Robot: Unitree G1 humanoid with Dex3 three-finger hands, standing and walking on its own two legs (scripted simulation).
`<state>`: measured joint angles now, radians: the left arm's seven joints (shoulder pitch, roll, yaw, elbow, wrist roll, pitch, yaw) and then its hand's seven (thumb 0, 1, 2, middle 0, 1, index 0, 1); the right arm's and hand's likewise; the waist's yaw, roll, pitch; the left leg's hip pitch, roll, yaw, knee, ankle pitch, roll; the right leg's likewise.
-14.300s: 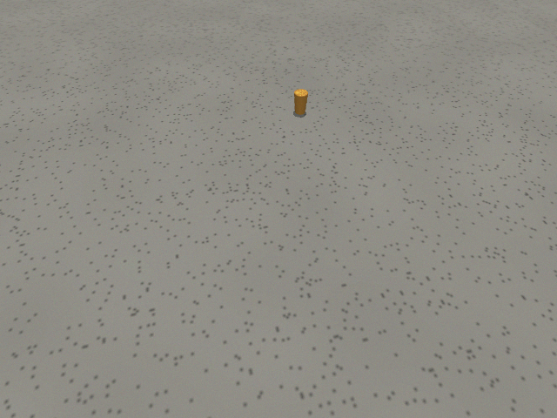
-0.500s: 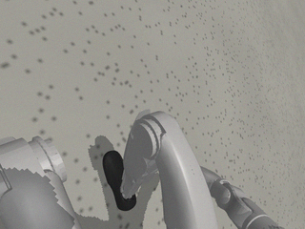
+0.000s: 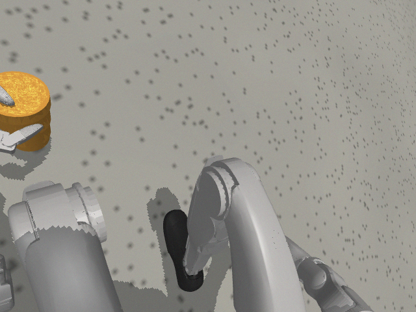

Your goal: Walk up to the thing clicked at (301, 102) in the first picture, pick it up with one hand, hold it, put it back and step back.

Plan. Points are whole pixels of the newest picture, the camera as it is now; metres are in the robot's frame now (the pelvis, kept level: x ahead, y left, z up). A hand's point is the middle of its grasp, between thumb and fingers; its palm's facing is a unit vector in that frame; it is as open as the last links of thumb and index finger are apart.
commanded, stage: settle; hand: left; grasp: from the side
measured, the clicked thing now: (24, 117) +0.45 +0.23 -0.19
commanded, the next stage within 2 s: lift in 1.38 s
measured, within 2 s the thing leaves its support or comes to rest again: neither
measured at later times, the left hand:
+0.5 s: hand out of the picture +0.43 +0.27 -0.05, palm faces +0.17 -0.98 -0.08, open 7.5 cm
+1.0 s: hand out of the picture +0.45 +0.27 +0.01, palm faces +0.18 -0.98 -0.07, open 7.5 cm
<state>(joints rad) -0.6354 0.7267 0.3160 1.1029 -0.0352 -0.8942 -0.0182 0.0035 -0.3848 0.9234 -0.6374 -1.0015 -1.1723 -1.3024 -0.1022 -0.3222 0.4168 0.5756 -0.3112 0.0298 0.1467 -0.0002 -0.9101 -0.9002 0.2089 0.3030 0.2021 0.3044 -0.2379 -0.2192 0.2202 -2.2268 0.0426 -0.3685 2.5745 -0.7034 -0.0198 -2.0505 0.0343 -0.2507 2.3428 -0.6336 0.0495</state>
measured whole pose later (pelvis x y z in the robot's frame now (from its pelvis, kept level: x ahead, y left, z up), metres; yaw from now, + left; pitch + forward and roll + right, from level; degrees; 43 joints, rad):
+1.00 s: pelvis +0.02 -0.02 +0.05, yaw +9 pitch +32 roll -6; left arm -0.65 0.46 0.34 0.86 -0.10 -0.57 -0.20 -0.03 -0.53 1.03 -0.70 -1.05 -1.28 -1.41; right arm 0.07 -0.29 0.08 0.64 -0.09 0.05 0.06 0.00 -0.92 -0.90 0.21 0.30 0.20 0.30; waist -0.16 -0.01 -0.07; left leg -2.21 0.06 -0.14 2.33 -0.70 -0.02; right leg -2.13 -0.02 -0.08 2.27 -0.70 0.00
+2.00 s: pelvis +0.02 -0.02 +0.11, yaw +12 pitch +34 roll -4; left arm -0.52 0.38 0.29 0.69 -0.14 -0.47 -0.24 -0.04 -0.60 1.06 -0.70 -1.15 -1.40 -1.55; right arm 0.13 -0.27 0.02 0.62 -0.02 0.00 0.01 0.01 -0.94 -0.90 0.21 0.30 0.20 0.30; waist -0.12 0.02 -0.16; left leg -2.04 0.06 -0.07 2.12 -0.68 -0.01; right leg -1.99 -0.03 -0.04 2.09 -0.69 0.01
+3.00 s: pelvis +0.07 +0.00 +0.37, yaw +15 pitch +16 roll -2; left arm -0.21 0.27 0.15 0.48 -0.20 -0.34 -0.21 -0.03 -0.56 1.02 -0.68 -1.15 -1.39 -1.55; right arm 0.22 -0.24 0.01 0.65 0.03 -0.08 -0.05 0.01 -0.91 -0.90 0.21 0.30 0.20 0.30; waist -0.04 0.02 -0.11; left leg -0.97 0.06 -0.01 1.19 -0.50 -0.01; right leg -0.93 -0.03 -0.05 1.15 -0.50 0.01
